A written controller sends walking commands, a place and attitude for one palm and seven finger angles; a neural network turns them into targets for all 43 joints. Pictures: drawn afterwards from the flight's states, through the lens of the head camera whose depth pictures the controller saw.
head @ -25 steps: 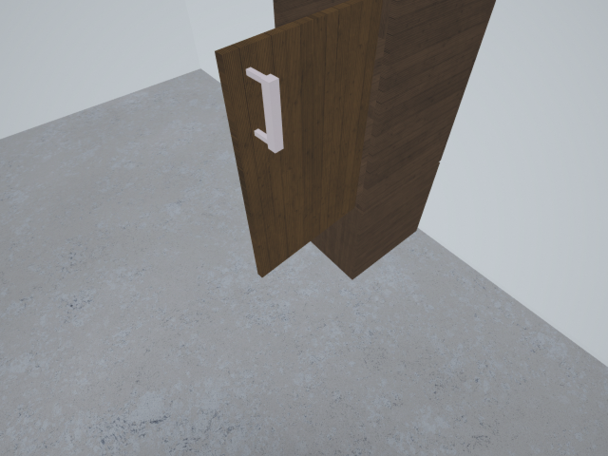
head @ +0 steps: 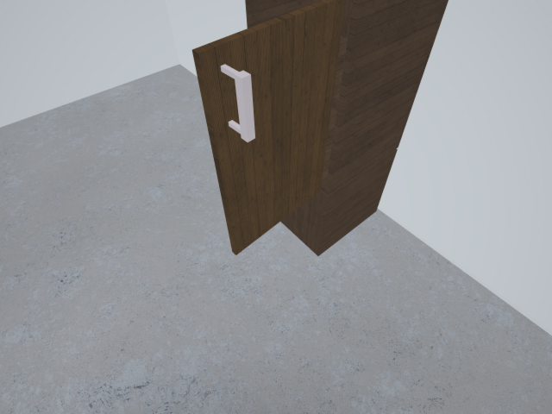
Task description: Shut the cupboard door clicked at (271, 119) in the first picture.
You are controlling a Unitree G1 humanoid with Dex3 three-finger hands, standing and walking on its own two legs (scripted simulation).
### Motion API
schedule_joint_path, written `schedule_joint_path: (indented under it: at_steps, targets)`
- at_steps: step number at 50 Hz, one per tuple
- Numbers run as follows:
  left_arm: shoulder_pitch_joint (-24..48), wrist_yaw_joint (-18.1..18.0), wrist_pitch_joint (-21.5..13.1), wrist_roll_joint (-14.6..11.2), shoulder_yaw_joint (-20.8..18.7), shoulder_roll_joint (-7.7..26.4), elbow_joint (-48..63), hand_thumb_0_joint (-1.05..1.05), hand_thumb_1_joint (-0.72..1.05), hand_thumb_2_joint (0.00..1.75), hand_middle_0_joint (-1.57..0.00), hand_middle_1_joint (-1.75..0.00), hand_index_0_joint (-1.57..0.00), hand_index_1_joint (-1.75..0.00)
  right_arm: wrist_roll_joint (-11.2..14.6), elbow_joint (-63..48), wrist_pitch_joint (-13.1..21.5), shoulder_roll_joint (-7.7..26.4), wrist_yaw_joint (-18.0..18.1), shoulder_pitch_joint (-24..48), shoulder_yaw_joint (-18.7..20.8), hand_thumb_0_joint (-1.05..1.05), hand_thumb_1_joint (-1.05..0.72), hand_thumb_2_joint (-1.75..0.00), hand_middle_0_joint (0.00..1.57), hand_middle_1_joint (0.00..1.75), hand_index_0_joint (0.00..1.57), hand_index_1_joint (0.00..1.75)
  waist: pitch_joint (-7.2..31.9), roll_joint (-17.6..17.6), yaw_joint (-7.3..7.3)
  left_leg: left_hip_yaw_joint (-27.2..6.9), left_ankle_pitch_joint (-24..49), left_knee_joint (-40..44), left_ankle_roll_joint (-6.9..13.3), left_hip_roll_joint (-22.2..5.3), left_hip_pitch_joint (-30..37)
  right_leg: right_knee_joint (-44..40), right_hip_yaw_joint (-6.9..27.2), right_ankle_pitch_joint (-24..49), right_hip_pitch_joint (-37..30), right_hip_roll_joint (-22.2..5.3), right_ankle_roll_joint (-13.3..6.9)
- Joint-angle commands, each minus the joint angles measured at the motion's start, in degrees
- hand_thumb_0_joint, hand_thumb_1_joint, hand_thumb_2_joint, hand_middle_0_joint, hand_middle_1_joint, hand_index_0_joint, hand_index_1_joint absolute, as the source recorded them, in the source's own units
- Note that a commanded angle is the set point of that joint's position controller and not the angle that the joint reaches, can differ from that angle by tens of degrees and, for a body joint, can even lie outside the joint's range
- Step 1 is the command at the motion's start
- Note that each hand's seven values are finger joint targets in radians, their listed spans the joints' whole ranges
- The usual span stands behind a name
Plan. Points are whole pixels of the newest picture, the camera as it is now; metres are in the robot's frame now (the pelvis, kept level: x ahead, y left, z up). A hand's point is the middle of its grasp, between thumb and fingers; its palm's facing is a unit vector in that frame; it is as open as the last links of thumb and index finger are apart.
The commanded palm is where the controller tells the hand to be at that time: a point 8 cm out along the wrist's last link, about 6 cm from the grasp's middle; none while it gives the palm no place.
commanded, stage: look at it before walking up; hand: left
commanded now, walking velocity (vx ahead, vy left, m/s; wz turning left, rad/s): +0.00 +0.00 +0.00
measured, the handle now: (238, 104) +0.59 +0.10 +0.14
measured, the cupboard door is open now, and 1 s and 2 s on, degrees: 94 94 94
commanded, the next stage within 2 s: walk around to get in front in 0.34 s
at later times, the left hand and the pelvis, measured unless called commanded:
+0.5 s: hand out of the picture +0.07 +0.23 -0.16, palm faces -0.02 -0.95 -0.32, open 7.4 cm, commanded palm none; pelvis +0.01 +0.00 +0.00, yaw -1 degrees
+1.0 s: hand out of the picture +0.10 +0.18 -0.18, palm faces -0.20 -0.95 -0.23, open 7.4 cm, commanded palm none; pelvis -0.02 +0.00 -0.02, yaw -14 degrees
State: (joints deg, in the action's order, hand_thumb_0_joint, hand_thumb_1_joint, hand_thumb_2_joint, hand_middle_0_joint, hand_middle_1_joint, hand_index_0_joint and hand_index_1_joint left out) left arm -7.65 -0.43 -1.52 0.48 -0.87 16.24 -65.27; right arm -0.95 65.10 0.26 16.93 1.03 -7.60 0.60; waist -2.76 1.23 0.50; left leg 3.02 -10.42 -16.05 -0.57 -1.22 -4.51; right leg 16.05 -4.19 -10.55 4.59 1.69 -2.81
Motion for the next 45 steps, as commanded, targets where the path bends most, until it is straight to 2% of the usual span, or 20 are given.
schedule_joint_path:
  at_steps: [1, 7, 14, 17, 20, 21, 22, 24, 26, 27, 31, 36, 38, 39, 40, 41, 42, 43, 44, 45]
  targets:
    - [0.78, -0.97, -1.44, 0.04, -2.0, 11.03, 2.88, 0.0, 0.9, 0.9, -0.2, -0.3, -0.2, -0.3, 0.08, -2.75, 0.85, 9.89, 0.41, 0.38, 1.66, 0.0, -0.9, -0.9, 0.2, 0.3, 0.2, 0.3, 3.95, -1.7, 0.07, -5.99, 9.58, 1.34, 1.73, -6.57, 1.32, -2.27, 7.8, 13.21, -0.23, -9.68, -0.1]
    - [0.84, -0.96, -1.38, 0.02, -1.88, 11.1, 2.92, 0.0, 0.9, 0.9, -0.2, -0.3, -0.2, -0.3, 0.06, -2.59, 0.86, 9.89, 0.4, 0.68, 1.63, 0.0, -0.9, -0.9, 0.2, 0.3, 0.2, 0.3, 3.33, -0.96, 0.01, -5.97, 9.84, 1.48, 1.69, -6.52, 1.07, -2.15, 7.92, 13.63, -0.07, -9.7, -0.14]
    - [0.91, -0.95, -1.45, 0.0, -1.92, 11.31, 2.86, 0.0, 0.9, 0.9, -0.2, -0.3, -0.2, -0.3, 0.13, -2.64, 1.0, 10.2, 0.48, 0.83, 1.63, 0.0, -0.9, -0.9, 0.2, 0.3, 0.2, 0.3, 4.79, -1.19, 0.02, -5.82, 11.14, 1.46, 1.64, -6.75, 2.04, -1.85, 7.82, 15.25, -0.87, -9.72, -0.22]
    - [1.03, -0.95, -1.4, 0.02, -1.93, 11.35, 2.97, 0.0, 0.9, 0.9, -0.2, -0.3, -0.2, -0.3, 0.1, -2.66, 0.97, 10.23, 0.47, 0.82, 1.61, 0.0, -0.9, -0.9, 0.2, 0.3, 0.2, 0.3, 3.71, -1.06, -0.01, -5.82, 10.88, 1.61, 1.68, -6.74, 1.6, -1.96, 7.84, 14.95, -0.42, -9.71, -0.19]
    - [0.94, -0.97, -1.5, 0.05, -2.04, 11.55, 3.05, 0.0, 0.9, 0.9, -0.2, -0.3, -0.2, -0.3, 0.21, -2.84, 0.99, 10.55, 0.49, 0.92, 1.64, 0.0, -0.9, -0.9, 0.2, 0.3, 0.2, 0.3, 4.32, -1.8, -0.07, -5.78, 11.0, 1.49, 1.72, -6.76, 2.0, -2.0, 7.89, 15.28, -0.56, -9.56, -0.17]
    - [1.22, -0.97, -1.45, 0.04, -1.95, 11.44, 3.09, 0.0, 0.9, 0.9, -0.2, -0.3, -0.2, -0.3, 0.14, -2.78, 1.02, 10.45, 0.49, 0.87, 1.67, 0.0, -0.9, -0.9, 0.2, 0.3, 0.2, 0.3, 4.06, -0.52, 0.07, -5.8, 11.09, 1.59, 1.64, -6.78, 1.68, -1.96, 7.95, 15.16, -0.74, -9.7, -0.25]
    - [1.24, -0.95, -1.4, 0.02, -1.92, 11.55, 3.02, 0.0, 0.9, 0.9, -0.2, -0.3, -0.2, -0.3, 0.1, -2.7, 1.0, 10.47, 0.46, 1.06, 1.56, 0.0, -0.9, -0.9, 0.2, 0.3, 0.2, 0.3, 3.67, -0.84, -0.03, -5.83, 10.99, 1.77, 1.62, -6.79, 1.52, -1.99, 7.88, 14.97, -0.63, -9.7, -0.24]
    - [1.26, -0.91, -1.06, 0.06, -2.08, 11.13, 3.45, 0.0, 0.9, 0.9, -0.2, -0.3, -0.2, -0.3, 0.03, -2.91, 0.88, 9.97, 0.69, 0.36, 1.76, 0.0, -0.9, -0.9, 0.2, 0.3, 0.2, 0.3, 4.01, -1.2, 0.2, -4.73, 11.99, 0.31, 1.42, -7.24, 2.63, -0.91, 8.64, 17.67, 0.53, -9.51, -0.34]
    - [-0.95, -1.23, 0.13, 0.05, -1.56, 6.49, 3.23, 0.0, 0.9, 0.9, -0.2, -0.3, -0.2, -0.3, -0.03, -2.59, 0.0, 4.69, 0.99, -2.81, 1.03, 0.0, -0.9, -0.9, 0.2, 0.3, 0.2, 0.3, 4.87, -1.48, 0.52, -2.45, 12.19, -2.36, 0.54, -7.54, 2.46, 1.5, 9.21, 20.99, 1.34, -9.5, 0.23]
    - [-1.92, -1.27, 0.63, 0.05, -1.65, 6.09, 3.33, 0.0, 0.9, 0.9, -0.2, -0.3, -0.2, -0.3, 0.02, -2.62, -0.37, 4.08, 1.15, -3.77, 1.04, 0.0, -0.9, -0.9, 0.2, 0.3, 0.2, 0.3, 4.55, -1.55, 0.44, -1.57, 11.45, -3.38, 0.28, -7.51, 1.83, 2.81, 9.92, 21.92, 1.91, -9.44, 0.17]
    - [-3.04, -1.04, 2.03, 0.44, -3.06, 7.38, 5.94, 0.0, 0.9, 0.9, -0.2, -0.3, -0.2, -0.3, 0.07, -5.56, -1.44, 4.75, 1.56, -4.11, 2.58, 0.0, -0.9, -0.9, 0.2, 0.3, 0.2, 0.3, 3.63, -2.95, 0.39, 1.13, 6.3, -8.31, 0.12, -7.55, -0.97, 6.15, 13.18, 23.04, 4.59, -9.6, -0.82]
    - [-2.46, -0.59, 2.97, 0.79, -4.1, 7.21, 9.23, 0.0, 0.9, 0.9, -0.2, -0.3, -0.2, -0.3, 0.08, -8.52, -1.98, 3.7, 1.66, -4.93, 3.7, 0.0, -0.9, -0.9, 0.2, 0.3, 0.2, 0.3, 2.09, -4.14, 0.86, 1.82, -2.15, -12.15, 0.32, -6.9, -2.39, 6.41, 18.03, 15.24, 10.99, -9.63, -2.43]
    - [-1.6, -0.27, 3.19, 0.82, -4.23, 6.23, 10.62, 0.0, 0.9, 0.9, -0.2, -0.3, -0.2, -0.3, -0.05, -9.03, -1.77, 3.89, 1.76, -5.58, 4.03, 0.0, -0.9, -0.9, 0.2, 0.3, 0.2, 0.3, 1.42, -1.99, 1.13, 0.14, -2.4, -10.07, 1.28, -8.9, -1.19, 9.26, 16.77, 12.39, 14.8, -7.12, -1.53]
    - [-1.13, -0.04, 3.33, 0.76, -4.12, 5.19, 11.48, 0.0, 0.9, 0.9, -0.2, -0.3, -0.2, -0.3, -0.26, -9.22, -1.58, 4.77, 1.82, -5.96, 4.24, 0.0, -0.9, -0.9, 0.2, 0.3, 0.2, 0.3, 0.97, 2.5, 1.32, -2.55, -1.74, -7.19, 2.64, -11.84, 0.08, 13.66, 14.41, 9.91, 17.83, -4.4, -0.53]
    - [-0.99, 0.19, 3.52, 0.67, -4.11, 3.43, 12.14, 0.0, 0.9, 0.9, -0.2, -0.3, -0.2, -0.3, -0.44, -9.41, -1.32, 6.03, 1.88, -6.55, 4.58, 0.0, -0.9, -0.9, 0.2, 0.3, 0.2, 0.3, 0.69, 7.97, 1.19, -7.13, -1.02, -2.57, 5.42, -17.39, 0.2, 21.92, 9.71, 3.52, 20.21, -1.24, 0.89]
    - [-0.27, 0.52, 3.94, 0.79, -4.24, 2.77, 13.23, 0.0, 0.9, 0.9, -0.2, -0.3, -0.2, -0.3, -0.68, -9.53, -0.76, 6.71, 1.97, -7.52, 4.96, 0.0, -0.9, -0.9, 0.2, 0.3, 0.2, 0.3, 1.06, 11.99, 1.42, -11.05, 4.14, 2.02, 9.67, -24.23, -0.43, 35.04, 5.15, -14.82, 22.48, 0.03, 2.19]
    - [0.07, 0.7, 4.4, 1.01, -4.85, 2.59, 13.99, 0.0, 0.9, 0.9, -0.2, -0.3, -0.2, -0.3, -0.89, -9.89, -0.42, 6.43, 2.09, -7.57, 4.66, 0.0, -0.9, -0.9, 0.2, 0.3, 0.2, 0.3, 0.97, 10.03, 0.81, -10.54, 7.59, 2.2, 11.69, -25.98, -1.56, 43.01, 6.02, -20.24, 23.7, -1.4, 2.74]
    - [-0.16, 0.97, 4.36, 0.93, -5.03, 1.94, 14.23, 0.0, 0.9, 0.9, -0.2, -0.3, -0.2, -0.3, -0.99, -10.6, -0.08, 5.83, 2.15, -5.92, 4.58, 0.0, -0.9, -0.9, 0.2, 0.3, 0.2, 0.3, 0.73, 5.97, -0.35, -7.74, 12.4, -0.15, 11.64, -24.82, -1.55, 43.26, 6.84, -19.91, 24.14, -3.17, 2.72]
    - [-0.86, 1.21, 4.3, 0.9, -4.9, 0.6, 14.19, 0.0, 0.9, 0.9, -0.2, -0.3, -0.2, -0.3, -1.18, -11.15, 0.04, 5.89, 2.12, -4.35, 4.63, 0.0, -0.9, -0.9, 0.2, 0.3, 0.2, 0.3, 0.69, 6.19, -1.19, -3.32, 15.67, -2.07, 10.31, -23.2, -1.52, 40.68, 5.8, -18.87, 23.0, -4.05, 2.85]
    - [-1.57, 1.36, 4.28, 0.98, -4.79, -0.21, 14.29, 0.0, 0.9, 0.9, -0.2, -0.3, -0.2, -0.3, -1.24, -11.42, 0.01, 5.52, 2.1, -4.08, 4.68, 0.0, -0.9, -0.9, 0.2, 0.3, 0.2, 0.3, 1.13, 5.6, -1.09, -0.89, 16.75, -3.67, 9.35, -22.19, -1.55, 37.85, 3.92, -18.14, 21.09, -4.06, 2.87]
